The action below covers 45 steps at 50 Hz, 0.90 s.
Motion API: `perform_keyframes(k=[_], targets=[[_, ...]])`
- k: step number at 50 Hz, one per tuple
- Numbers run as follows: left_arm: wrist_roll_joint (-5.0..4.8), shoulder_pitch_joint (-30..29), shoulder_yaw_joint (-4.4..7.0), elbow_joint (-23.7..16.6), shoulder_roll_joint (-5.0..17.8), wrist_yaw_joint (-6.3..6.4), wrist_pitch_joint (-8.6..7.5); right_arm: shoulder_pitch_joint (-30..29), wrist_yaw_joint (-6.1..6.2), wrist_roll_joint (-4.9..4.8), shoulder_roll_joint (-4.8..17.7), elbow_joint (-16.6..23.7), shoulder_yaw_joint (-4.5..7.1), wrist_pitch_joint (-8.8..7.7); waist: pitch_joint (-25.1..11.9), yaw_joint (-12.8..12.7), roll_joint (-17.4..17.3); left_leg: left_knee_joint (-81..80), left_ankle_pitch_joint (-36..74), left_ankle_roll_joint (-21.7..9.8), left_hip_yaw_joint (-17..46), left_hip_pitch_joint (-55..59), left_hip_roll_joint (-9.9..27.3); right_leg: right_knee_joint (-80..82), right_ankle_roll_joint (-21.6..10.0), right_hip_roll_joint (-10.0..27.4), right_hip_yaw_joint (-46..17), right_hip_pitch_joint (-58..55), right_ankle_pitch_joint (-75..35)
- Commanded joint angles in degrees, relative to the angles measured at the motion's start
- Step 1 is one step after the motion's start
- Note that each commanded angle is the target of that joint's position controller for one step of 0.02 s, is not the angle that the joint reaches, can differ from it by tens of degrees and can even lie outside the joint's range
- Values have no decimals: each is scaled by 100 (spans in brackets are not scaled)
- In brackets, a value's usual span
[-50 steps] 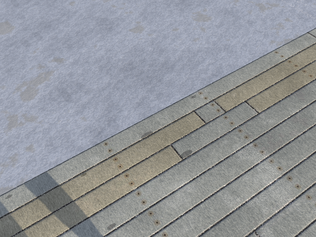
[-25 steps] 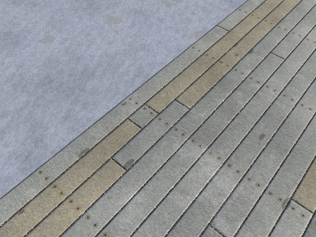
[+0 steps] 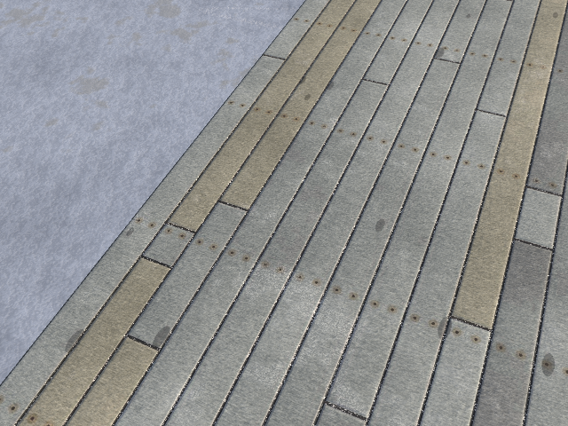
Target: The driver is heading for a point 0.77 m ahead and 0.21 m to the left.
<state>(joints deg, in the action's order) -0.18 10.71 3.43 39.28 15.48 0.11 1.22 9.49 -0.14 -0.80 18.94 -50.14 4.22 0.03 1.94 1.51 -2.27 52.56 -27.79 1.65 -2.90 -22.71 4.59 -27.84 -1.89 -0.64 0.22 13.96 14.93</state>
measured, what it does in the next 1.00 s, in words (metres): walks ahead: left foot, then right foot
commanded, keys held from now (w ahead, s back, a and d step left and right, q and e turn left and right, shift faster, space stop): w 0.96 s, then w+q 0.04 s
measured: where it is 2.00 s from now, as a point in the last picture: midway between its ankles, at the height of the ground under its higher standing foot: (277, 293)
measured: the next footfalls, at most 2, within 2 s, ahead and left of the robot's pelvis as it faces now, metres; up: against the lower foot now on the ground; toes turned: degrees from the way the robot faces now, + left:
left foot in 0.42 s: +0.27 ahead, +0.15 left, +0.00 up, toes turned +2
right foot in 0.96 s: +0.61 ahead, -0.06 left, +0.00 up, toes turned -2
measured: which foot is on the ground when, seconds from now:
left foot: up 0.00-0.40, down 0.42-0.98, up 1.00-1.00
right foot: down 0.00-0.42, up 0.44-0.94, down 0.96-1.00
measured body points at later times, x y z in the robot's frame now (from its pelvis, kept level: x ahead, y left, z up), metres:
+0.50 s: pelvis +0.17 +0.06 -0.01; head +0.20 +0.08 +0.44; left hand +0.21 +0.34 -0.14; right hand +0.33 -0.22 -0.10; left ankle +0.23 +0.15 -0.74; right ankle +0.02 -0.09 -0.68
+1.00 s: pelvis +0.45 +0.04 -0.02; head +0.49 +0.04 +0.43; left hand +0.68 +0.27 -0.10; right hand +0.43 -0.24 -0.16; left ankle +0.24 +0.15 -0.71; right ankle +0.57 -0.05 -0.74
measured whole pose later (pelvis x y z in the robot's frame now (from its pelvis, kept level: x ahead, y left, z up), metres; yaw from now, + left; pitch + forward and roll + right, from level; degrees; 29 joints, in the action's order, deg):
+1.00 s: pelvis +0.45 +0.04 -0.02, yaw +0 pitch +2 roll +0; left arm -0.5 1.8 2.2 38.9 14.0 -2.1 -5.3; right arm 22.6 0.5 -0.5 16.6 -53.8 2.6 -2.4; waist 2.6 3.3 -0.3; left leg 37.4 -25.9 -1.8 -0.3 -0.5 -0.3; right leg -31.2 -4.1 -0.8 3.7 28.8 5.7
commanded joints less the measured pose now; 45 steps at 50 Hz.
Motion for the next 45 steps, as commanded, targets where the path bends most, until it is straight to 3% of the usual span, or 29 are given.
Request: perform_keyframes(k=[1,3,7,12,16,18,20,21,22,23,24,25,26,27,28,30,33,37,40,43,45], targets=[[-5,285,236,-123,938,62,-277,-473,2,-31,732,422,206,-171,106,-326,1278,615,631,-102,400,-1837,176,2044,-983,1501,-2142,-1034,1909],[45,333,200,-105,847,99,-389,-358,-26,-8,600,327,198,-285,106,-235,1083,474,1339,-135,402,-1803,149,2176,-935,1380,-1870,-1089,1252],[15,510,229,15,891,93,-531,-495,-64,14,377,333,130,-411,33,-283,846,-513,2079,-38,423,-1782,129,2236,-944,1335,-1415,-1259,429],[-45,739,293,227,1062,62,-549,-838,-124,-8,264,472,23,-446,220,-436,840,-1522,2390,43,353,-1392,29,2250,-1000,1423,-1136,-946,245],[-101,947,318,415,1091,45,-520,-1045,-206,-39,288,621,-43,-521,338,-493,792,-1982,2176,-135,319,-1133,-8,2059,-984,1563,-1045,-1010,68],[-122,941,329,461,1109,38,-489,-889,-241,-63,393,628,-32,-565,281,-374,822,-2137,2013,-293,270,-773,-50,1890,-916,1644,-1075,-1085,-120],[-115,820,304,463,1084,39,-435,-233,-223,-65,533,445,50,-585,-3,25,806,-2399,1969,-477,25,275,-293,1177,-723,1442,-846,-911,-1135],[-70,885,226,475,872,44,-423,568,-172,-65,777,206,180,-593,-501,352,608,-2443,1919,-643,76,1420,-319,61,-536,1083,-497,-587,-1871],[60,926,70,305,512,62,-425,1506,-117,2,1249,69,292,-591,-1326,649,-360,-2638,1563,-1069,1519,2795,844,-1998,-217,605,-54,366,-921],[-23,1315,-7,123,156,72,-553,1743,-177,55,1593,-23,342,-598,-1710,342,-1899,-3651,34,-1856,4255,3986,1741,-3684,87,-363,-283,2282,1790],[-152,1049,129,209,787,64,-654,1429,-205,-7,1004,68,186,-637,-1247,444,-1027,-3943,-665,-1722,4259,3688,1682,-4386,20,-39,-857,2926,1699],[-242,705,177,125,967,29,-710,1045,-190,9,733,169,101,-641,-686,346,-737,-3927,-408,-1498,3485,3177,1542,-4430,-130,273,-741,3201,1150],[-199,579,156,138,887,41,-716,712,-184,50,590,262,49,-630,-461,194,-296,-3977,167,-1370,2914,2660,1319,-4226,-153,562,-589,3024,609],[-107,469,164,122,817,43,-704,510,-180,87,458,313,6,-619,-226,100,-175,-4114,656,-1356,2515,2213,1133,-3907,-127,727,-548,2889,234],[-86,513,165,132,736,24,-665,421,-168,145,405,332,-22,-624,-186,-18,-313,-4242,1087,-1327,2187,1892,992,-3745,-100,849,-549,2572,-16],[-56,585,153,191,602,21,-568,449,-155,117,329,302,-41,-651,-144,-89,-244,-4421,1848,-1312,1661,1714,757,-3544,-28,877,-430,2439,-296],[-1,242,122,23,482,18,-534,658,-118,86,557,202,6,-659,-15,-92,-204,-4474,3371,-1418,1158,1752,779,-2837,199,871,-307,2771,-885],[-27,-535,22,-157,269,-59,-605,895,-24,35,539,148,-19,-582,138,153,-47,-4592,3570,-1216,571,1728,471,-1292,232,686,-21,2475,-1934],[-88,-1118,-38,-336,166,-151,-653,1295,12,-20,590,-6,-8,-522,306,359,-37,-4586,3391,-1240,572,2081,626,-556,162,526,86,2414,-2192],[-106,-1435,-37,-496,232,-258,-703,1489,43,-39,622,-117,20,-409,377,338,-64,-4304,3838,-1234,618,2757,915,-171,-15,425,42,2558,-1878],[-96,-1263,19,-489,396,-301,-719,1394,75,-44,706,-105,62,-358,185,109,-184,-3905,4841,-1144,600,3076,1012,-47,-191,273,98,2193,-1460]])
